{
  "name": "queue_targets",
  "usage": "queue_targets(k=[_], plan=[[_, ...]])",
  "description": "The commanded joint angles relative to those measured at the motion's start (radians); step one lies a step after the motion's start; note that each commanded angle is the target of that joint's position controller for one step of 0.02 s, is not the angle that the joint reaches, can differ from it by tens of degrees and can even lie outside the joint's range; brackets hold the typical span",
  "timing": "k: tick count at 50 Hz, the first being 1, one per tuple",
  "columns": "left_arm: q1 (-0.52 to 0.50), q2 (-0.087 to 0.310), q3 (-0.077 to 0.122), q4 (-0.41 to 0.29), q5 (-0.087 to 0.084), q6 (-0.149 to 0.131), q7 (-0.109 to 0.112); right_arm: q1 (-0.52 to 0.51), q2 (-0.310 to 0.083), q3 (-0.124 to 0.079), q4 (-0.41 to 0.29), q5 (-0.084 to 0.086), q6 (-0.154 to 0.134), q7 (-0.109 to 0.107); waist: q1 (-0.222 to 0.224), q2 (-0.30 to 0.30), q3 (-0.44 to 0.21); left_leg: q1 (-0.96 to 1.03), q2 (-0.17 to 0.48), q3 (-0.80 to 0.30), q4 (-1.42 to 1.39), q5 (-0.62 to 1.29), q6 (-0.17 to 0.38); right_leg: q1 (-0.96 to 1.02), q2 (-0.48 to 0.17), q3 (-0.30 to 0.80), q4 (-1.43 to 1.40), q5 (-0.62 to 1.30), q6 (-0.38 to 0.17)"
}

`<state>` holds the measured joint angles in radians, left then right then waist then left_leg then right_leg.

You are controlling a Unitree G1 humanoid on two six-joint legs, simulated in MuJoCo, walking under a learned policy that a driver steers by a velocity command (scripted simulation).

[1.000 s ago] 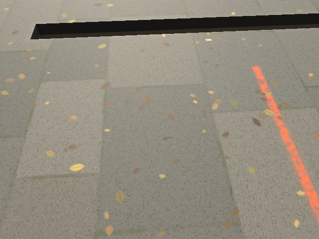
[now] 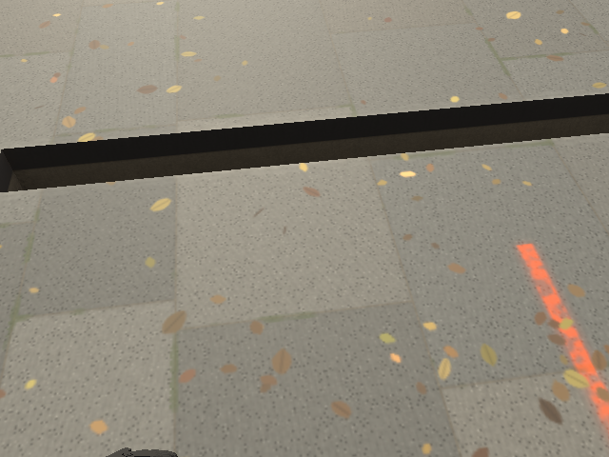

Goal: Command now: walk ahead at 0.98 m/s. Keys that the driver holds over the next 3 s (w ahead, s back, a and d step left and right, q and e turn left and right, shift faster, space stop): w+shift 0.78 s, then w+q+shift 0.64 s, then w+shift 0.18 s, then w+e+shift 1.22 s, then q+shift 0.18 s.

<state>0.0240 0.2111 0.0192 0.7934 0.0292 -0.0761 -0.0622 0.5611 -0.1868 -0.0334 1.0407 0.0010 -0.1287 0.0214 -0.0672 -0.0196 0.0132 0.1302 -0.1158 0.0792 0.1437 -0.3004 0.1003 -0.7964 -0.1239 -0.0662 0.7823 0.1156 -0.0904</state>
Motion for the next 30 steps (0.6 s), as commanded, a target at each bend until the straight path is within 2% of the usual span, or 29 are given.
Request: queue_targets(k=[1,3,4,5,6,7,8,9,10,11,12,13,14,15,16,19,20,22,24,26,27,28,29,30], plan=[[-0.126,0.032,-0.01,-0.079,-0.014,-0.01,-0.001,-0.013,-0.142,-0.012,-0.054,0.005,-0.026,-0.014,0.035,0.043,0.162,-0.194,0.252,-0.065,-0.162,0.698,0.046,0.221,0.07,-0.071,-0.182,0.097,-0.026],[-0.112,0.071,0.001,-0.079,-0.01,-0.011,0.011,-0.001,-0.181,-0.014,-0.049,-0.006,-0.017,-0.024,0.051,0.078,0.093,-0.019,0.273,-0.042,-0.046,1.083,0.027,0.273,0.146,-0.106,-0.23,0.008,-0.048],[-0.061,0.093,0.009,-0.07,-0.01,-0.01,0.02,0.0,-0.205,-0.018,-0.044,-0.019,-0.007,-0.033,0.086,0.116,0.041,0.045,0.292,-0.04,0.064,1.267,0.019,0.326,0.183,-0.107,-0.231,-0.075,-0.059],[0.064,0.126,0.023,-0.041,-0.011,-0.01,0.031,-0.01,-0.23,-0.025,-0.038,-0.034,0.008,-0.045,0.152,0.144,-0.033,0.071,0.31,-0.041,0.238,1.363,0.016,0.442,0.207,-0.086,-0.234,-0.149,-0.076],[0.256,0.162,0.042,0.018,-0.012,-0.009,0.046,-0.04,-0.249,-0.032,-0.042,-0.046,0.024,-0.053,0.238,0.157,-0.13,0.047,0.317,-0.033,0.476,1.349,0.021,0.62,0.215,-0.068,-0.254,-0.213,-0.095],[0.445,0.205,0.064,0.072,0.003,-0.006,0.063,-0.088,-0.239,-0.033,-0.055,-0.048,0.031,-0.053,0.326,0.14,-0.207,-0.123,0.284,-0.021,0.766,1.139,0.029,0.861,0.142,-0.004,-0.256,-0.295,-0.122],[0.535,0.289,0.089,0.087,0.032,-0.003,0.077,-0.059,-0.101,-0.006,-0.097,-0.03,0.022,-0.033,0.276,-0.067,-0.304,-0.467,0.156,-0.024,1.17,0.407,0.027,1.129,-0.126,0.343,-0.23,-0.569,-0.179],[0.491,0.277,0.095,0.091,0.029,-0.002,0.055,0.029,-0.071,0.0,-0.118,0.028,0.0,-0.014,0.182,-0.252,-0.402,-0.779,0.019,-0.159,1.412,-0.149,0.018,1.278,-0.278,0.901,-0.455,-0.735,-0.29],[0.386,0.205,0.087,0.091,0.012,-0.008,0.042,-0.117,-0.14,-0.01,-0.149,0.018,-0.003,-0.026,0.171,-0.096,-0.221,-0.886,0.114,-0.182,1.382,-0.029,0.048,1.148,-0.213,0.777,-0.52,-0.732,-0.239],[0.339,0.139,0.072,0.098,0.005,-0.019,0.037,-0.208,-0.143,-0.01,-0.172,0.01,-0.006,-0.023,0.154,0.007,-0.108,-0.876,0.15,-0.17,1.317,0.045,0.05,0.98,-0.187,0.621,-0.544,-0.612,-0.216],[0.309,0.095,0.062,0.109,0.013,-0.027,0.036,-0.235,-0.119,-0.005,-0.177,-0.002,0.0,-0.017,0.111,0.078,-0.039,-0.831,0.184,-0.173,1.253,0.062,0.046,0.839,-0.147,0.52,-0.572,-0.523,-0.185],[0.306,0.063,0.048,0.125,0.01,-0.034,0.041,-0.24,-0.095,-0.001,-0.186,-0.026,0.016,-0.007,0.068,0.081,0.001,-0.784,0.206,-0.178,1.211,0.065,0.036,0.724,-0.093,0.431,-0.592,-0.475,-0.147],[0.315,0.057,0.042,0.143,0.003,-0.04,0.047,-0.211,-0.063,0.008,-0.189,-0.039,0.033,0.009,0.031,0.031,0.013,-0.755,0.225,-0.174,1.17,0.062,0.018,0.657,-0.078,0.383,-0.622,-0.483,-0.139],[0.333,0.057,0.04,0.156,-0.008,-0.05,0.048,-0.236,-0.054,0.012,-0.201,-0.045,0.044,0.017,0.023,0.019,0.048,-0.774,0.244,-0.162,1.141,0.061,0.002,0.618,-0.061,0.35,-0.65,-0.459,-0.135],[0.35,0.074,0.041,0.167,-0.019,-0.059,0.047,-0.285,-0.054,0.015,-0.224,-0.05,0.051,0.024,0.02,0.011,0.085,-0.817,0.261,-0.141,1.105,0.08,-0.014,0.589,-0.051,0.309,-0.68,-0.426,-0.135],[0.391,0.102,0.041,0.168,-0.023,-0.073,0.037,-0.492,-0.08,0.024,-0.309,-0.049,0.049,0.033,0.053,0.018,0.157,-0.853,0.269,-0.054,0.849,0.265,-0.037,0.538,0.019,0.166,-0.744,-0.176,-0.123],[0.4,0.098,0.039,0.167,-0.029,-0.077,0.035,-0.536,-0.076,0.031,-0.325,-0.045,0.044,0.037,0.062,0.025,0.163,-0.79,0.255,-0.025,0.726,0.353,-0.036,0.515,0.048,0.118,-0.747,-0.077,-0.105],[0.451,0.129,0.041,0.179,-0.044,-0.088,0.039,-0.613,-0.064,0.043,-0.347,-0.028,0.037,0.048,0.092,0.016,0.161,-0.649,0.211,0.033,0.55,0.496,-0.016,0.519,0.033,0.092,-0.811,0.078,-0.085],[0.489,0.158,0.042,0.194,-0.043,-0.087,0.044,-0.651,-0.089,0.04,-0.357,-0.02,0.037,0.043,0.106,-0.002,0.156,-0.647,0.181,0.048,0.45,0.536,0.007,0.685,0.004,0.065,-0.814,0.259,-0.07],[0.506,0.19,0.042,0.2,-0.029,-0.075,0.053,-0.638,-0.127,0.029,-0.358,-0.029,0.036,0.03,0.089,-0.043,0.092,-0.62,0.115,0.076,0.404,0.447,0.031,0.871,-0.021,0.04,-0.7,0.619,-0.054],[0.505,0.215,0.046,0.202,-0.015,-0.065,0.063,-0.586,-0.15,0.019,-0.347,-0.032,0.037,0.022,0.053,-0.081,0.033,-0.565,0.077,0.076,0.404,0.364,0.042,0.938,-0.041,0.036,-0.594,0.788,-0.047],[0.493,0.238,0.051,0.206,0.0,-0.05,0.074,-0.458,-0.185,0.003,-0.315,-0.031,0.038,0.01,-0.016,-0.113,-0.045,-0.44,0.051,0.053,0.406,0.288,0.058,0.96,-0.059,0.036,-0.422,0.881,-0.04],[0.458,0.257,0.058,0.202,0.01,-0.032,0.085,-0.253,-0.22,-0.017,-0.249,-0.029,0.041,-0.006,-0.113,-0.12,-0.144,-0.248,0.042,0.039,0.395,0.227,0.073,0.923,-0.06,0.024,-0.178,0.863,-0.036],[0.425,0.24,0.056,0.189,0.014,-0.025,0.087,-0.056,-0.265,-0.039,-0.193,-0.04,0.048,-0.024,-0.2,-0.103,-0.224,-0.02,0.124,-0.036,0.426,0.129,0.095,0.758,-0.024,0.017,0.124,0.653,-0.036]])
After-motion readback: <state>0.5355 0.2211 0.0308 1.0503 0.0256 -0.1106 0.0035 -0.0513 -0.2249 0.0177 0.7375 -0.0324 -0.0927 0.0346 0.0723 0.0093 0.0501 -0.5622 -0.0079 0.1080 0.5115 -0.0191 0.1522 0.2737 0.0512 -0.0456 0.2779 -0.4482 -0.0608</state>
